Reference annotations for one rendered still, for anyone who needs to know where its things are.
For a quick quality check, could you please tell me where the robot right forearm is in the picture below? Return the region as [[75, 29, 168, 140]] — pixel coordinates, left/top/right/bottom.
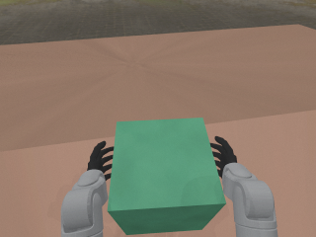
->
[[222, 162, 278, 237]]

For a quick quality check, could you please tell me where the robot left hand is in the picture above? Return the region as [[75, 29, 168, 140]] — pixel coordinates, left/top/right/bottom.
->
[[87, 140, 114, 180]]

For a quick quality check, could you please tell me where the robot left forearm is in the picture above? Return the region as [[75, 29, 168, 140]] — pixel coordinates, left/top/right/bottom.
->
[[60, 169, 109, 237]]

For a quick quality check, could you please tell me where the carton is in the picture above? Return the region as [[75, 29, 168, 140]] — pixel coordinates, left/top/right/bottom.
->
[[107, 118, 226, 235]]

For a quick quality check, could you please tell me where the robot right hand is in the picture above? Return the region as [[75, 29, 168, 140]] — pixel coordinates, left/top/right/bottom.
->
[[210, 136, 237, 179]]

